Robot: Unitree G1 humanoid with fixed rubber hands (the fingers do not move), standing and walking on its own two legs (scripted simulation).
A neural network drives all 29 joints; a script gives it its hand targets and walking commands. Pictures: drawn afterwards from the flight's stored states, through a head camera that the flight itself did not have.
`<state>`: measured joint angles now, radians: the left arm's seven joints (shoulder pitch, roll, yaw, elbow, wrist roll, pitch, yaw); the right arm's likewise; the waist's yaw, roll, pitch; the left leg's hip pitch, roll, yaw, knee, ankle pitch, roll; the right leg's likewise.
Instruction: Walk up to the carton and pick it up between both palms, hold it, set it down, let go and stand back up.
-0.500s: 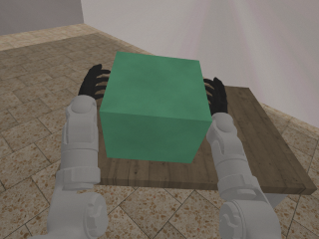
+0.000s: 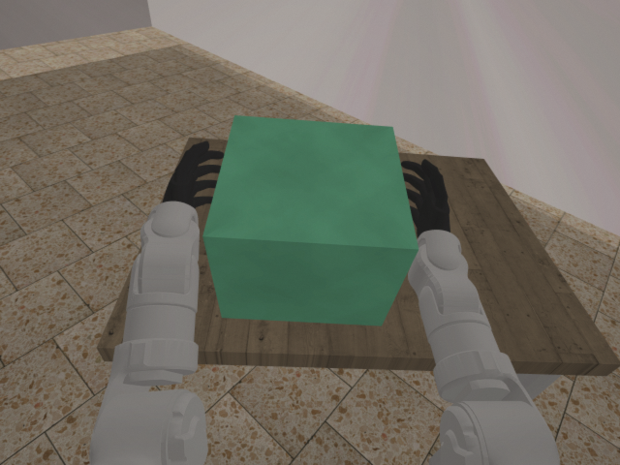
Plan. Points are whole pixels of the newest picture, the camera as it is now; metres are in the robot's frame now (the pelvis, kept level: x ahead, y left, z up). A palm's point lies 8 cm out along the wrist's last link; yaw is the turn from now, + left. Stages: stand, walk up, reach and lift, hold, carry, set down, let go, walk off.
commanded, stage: set down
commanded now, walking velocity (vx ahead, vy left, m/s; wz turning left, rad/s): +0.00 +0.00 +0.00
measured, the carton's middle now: (308, 221) +0.41 -0.03 +0.13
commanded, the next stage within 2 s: none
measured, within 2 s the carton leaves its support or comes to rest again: neither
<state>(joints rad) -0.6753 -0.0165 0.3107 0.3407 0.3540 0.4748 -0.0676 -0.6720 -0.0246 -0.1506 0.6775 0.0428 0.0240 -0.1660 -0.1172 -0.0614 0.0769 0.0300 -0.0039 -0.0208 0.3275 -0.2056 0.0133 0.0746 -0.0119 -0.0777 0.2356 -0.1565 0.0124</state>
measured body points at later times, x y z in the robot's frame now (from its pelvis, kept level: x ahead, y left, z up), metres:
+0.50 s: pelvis +0.00 +0.00 +0.00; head -0.02 +0.02 +0.45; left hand +0.44 +0.11 +0.16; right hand +0.38 -0.21 +0.16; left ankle +0.00 +0.11 -0.75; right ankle -0.01 -0.12 -0.75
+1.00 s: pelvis +0.02 +0.01 +0.00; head +0.01 +0.03 +0.45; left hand +0.46 +0.10 +0.14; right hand +0.40 -0.21 +0.14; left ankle +0.00 +0.11 -0.75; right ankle -0.01 -0.12 -0.75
